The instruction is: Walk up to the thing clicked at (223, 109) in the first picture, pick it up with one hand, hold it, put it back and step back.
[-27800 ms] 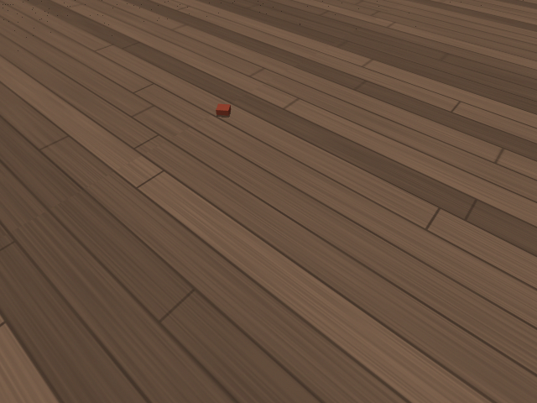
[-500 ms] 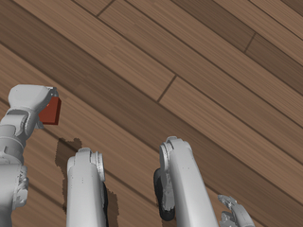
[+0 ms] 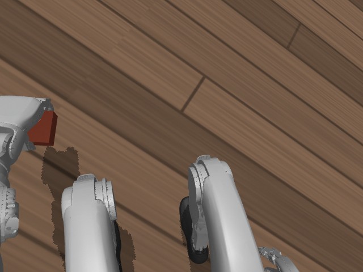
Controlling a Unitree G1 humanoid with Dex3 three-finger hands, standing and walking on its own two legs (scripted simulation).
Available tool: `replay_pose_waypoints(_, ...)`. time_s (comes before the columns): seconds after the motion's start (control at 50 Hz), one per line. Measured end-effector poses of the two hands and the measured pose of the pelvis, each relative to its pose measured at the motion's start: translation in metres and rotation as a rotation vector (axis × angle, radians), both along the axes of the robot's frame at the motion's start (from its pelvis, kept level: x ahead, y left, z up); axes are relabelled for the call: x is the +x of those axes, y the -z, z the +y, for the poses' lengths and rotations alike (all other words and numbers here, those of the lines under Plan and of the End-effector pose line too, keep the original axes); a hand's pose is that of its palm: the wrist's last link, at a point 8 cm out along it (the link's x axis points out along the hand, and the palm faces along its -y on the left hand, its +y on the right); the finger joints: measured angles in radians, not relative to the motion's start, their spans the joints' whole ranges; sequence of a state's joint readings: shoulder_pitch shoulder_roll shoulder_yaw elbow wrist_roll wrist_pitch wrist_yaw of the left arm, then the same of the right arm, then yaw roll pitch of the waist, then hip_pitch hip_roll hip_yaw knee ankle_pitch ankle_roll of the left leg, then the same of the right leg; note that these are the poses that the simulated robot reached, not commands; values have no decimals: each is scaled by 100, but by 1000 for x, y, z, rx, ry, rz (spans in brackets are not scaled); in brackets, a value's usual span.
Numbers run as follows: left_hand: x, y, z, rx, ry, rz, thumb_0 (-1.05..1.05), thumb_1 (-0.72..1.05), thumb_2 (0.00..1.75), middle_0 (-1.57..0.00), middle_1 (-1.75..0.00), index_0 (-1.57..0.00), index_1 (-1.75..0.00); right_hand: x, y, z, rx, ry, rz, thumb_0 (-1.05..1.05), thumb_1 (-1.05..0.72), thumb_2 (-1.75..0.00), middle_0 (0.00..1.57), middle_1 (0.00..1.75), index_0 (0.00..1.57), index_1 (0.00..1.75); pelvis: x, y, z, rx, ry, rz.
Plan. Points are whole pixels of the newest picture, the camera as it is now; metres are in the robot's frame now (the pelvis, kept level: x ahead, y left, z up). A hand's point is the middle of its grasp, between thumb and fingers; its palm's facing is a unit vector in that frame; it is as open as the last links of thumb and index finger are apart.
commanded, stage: crouch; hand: left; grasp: from above
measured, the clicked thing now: (33, 127) +0.45 +0.28 -0.20
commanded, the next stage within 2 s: lower in 0.10 s
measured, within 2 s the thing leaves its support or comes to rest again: rests again in 1.40 s
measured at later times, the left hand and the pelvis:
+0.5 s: hand (33, 132) +0.45 +0.28 -0.22, palm faces -0.50 +0.01 -0.87, open 10.4 cm; pelvis +0.00 +0.00 -0.03, yaw -2 degrees
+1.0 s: hand (44, 134) +0.45 +0.28 -0.27, palm faces -0.50 -0.01 -0.87, open 10.4 cm; pelvis +0.01 +0.00 -0.06, yaw -4 degrees
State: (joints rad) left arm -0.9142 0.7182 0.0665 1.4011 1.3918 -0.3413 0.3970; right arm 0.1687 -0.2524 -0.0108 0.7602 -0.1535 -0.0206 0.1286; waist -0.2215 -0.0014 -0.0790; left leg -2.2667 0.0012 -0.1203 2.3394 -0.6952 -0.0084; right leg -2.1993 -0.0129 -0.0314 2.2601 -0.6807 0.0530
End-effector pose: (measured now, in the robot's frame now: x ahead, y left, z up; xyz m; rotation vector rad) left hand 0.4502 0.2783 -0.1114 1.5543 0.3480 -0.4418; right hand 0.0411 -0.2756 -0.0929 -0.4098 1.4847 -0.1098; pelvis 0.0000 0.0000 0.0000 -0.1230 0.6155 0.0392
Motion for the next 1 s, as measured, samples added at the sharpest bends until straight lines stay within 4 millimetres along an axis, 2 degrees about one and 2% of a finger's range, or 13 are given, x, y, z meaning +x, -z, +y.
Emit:
replay_pose_waypoints(0.32, 6, 24, 2, -6, -15, 7, -1, -2, 53, -64, -49, -68, -46, 8, 20, -1, 8, -37, 1, 0, -93, -91, 20, 30, 20, 30, 2, 20, -2, -7, 11, -14)
replay_pose_waypoints(0.66, 8, 68, 4, -31, -9, 4, -1, -3, 53, -64, -49, -68, -46, 6, 31, -2, -19, -76, 39, 0, -92, -90, 20, 30, 20, 30, 6, 42, 0, -27, 26, -38)
replay_pose_waypoints(1.0, 13, 102, -2, -41, -15, 20, -1, -1, 51, -62, -49, -67, -47, 5, 36, 0, -17, -139, 59, 0, -91, -90, 20, 30, 20, 30, 8, 56, 0, -49, 45, -70)
